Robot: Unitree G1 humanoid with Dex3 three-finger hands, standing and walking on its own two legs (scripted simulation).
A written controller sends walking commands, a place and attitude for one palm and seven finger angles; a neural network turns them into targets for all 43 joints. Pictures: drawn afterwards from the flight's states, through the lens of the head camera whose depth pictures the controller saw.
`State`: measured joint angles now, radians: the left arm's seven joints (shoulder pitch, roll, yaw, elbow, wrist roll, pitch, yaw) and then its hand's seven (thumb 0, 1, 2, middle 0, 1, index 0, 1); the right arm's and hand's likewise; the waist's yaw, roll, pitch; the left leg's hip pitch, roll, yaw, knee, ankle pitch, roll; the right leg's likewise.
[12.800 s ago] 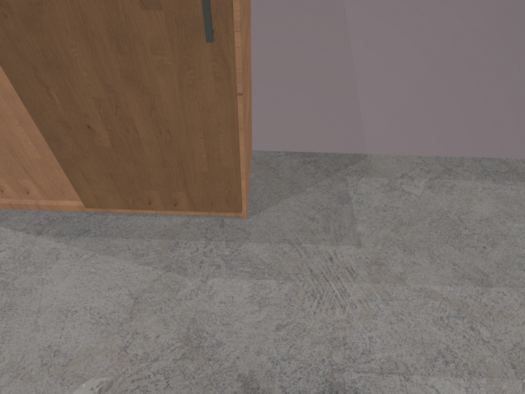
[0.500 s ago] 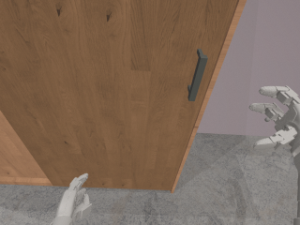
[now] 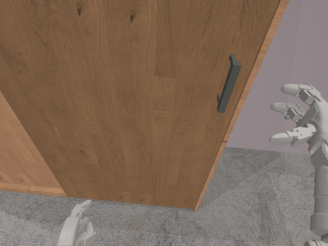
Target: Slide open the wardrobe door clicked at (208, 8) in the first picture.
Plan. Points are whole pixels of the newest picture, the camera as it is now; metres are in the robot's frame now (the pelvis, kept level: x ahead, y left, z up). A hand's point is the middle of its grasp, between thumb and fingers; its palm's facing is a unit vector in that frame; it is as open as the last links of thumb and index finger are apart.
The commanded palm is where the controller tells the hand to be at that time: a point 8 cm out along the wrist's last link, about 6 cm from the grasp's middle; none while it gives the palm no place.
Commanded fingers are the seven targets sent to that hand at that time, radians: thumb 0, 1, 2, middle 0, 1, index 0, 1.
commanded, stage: move the hooked fingers beside the handle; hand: right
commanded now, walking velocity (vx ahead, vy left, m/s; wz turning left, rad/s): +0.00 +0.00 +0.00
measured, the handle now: (226, 84) +0.49 -0.14 +0.18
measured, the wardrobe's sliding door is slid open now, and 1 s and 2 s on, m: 0.00 0.00 0.00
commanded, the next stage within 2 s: none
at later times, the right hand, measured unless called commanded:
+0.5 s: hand (266, 103) +0.40 -0.21 +0.20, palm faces +0.08 +1.00 +0.00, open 14.0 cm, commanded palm +0.38 -0.26 +0.19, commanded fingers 0.00 0.50 -0.30 0.30 1.20 0.30 1.20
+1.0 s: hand (253, 93) +0.44 -0.19 +0.19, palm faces +0.05 +1.00 +0.01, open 13.9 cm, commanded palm +0.41 -0.25 +0.19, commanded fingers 0.00 0.50 -0.30 0.30 1.20 0.30 1.20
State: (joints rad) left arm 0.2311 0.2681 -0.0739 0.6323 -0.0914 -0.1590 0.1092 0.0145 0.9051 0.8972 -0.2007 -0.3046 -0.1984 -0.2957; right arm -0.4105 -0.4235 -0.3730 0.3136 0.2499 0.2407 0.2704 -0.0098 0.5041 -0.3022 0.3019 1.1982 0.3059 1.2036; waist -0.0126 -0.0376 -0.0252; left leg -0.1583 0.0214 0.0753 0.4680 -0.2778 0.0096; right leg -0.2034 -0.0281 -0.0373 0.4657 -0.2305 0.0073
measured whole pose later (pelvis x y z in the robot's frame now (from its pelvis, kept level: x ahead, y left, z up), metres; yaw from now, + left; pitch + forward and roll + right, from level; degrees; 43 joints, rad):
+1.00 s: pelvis +0.01 +0.00 +0.00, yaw +1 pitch +2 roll +0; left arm 0.34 0.27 -0.04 0.68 -0.08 -0.08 0.08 0.01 0.91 0.90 -0.20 -0.30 -0.20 -0.30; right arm -0.70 -0.39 -0.31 0.70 0.18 0.08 0.18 -0.01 0.50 -0.30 0.31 1.21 0.31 1.21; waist 0.04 -0.03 -0.04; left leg -0.22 0.01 0.05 0.47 -0.28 0.01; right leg -0.26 -0.04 -0.06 0.47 -0.24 0.00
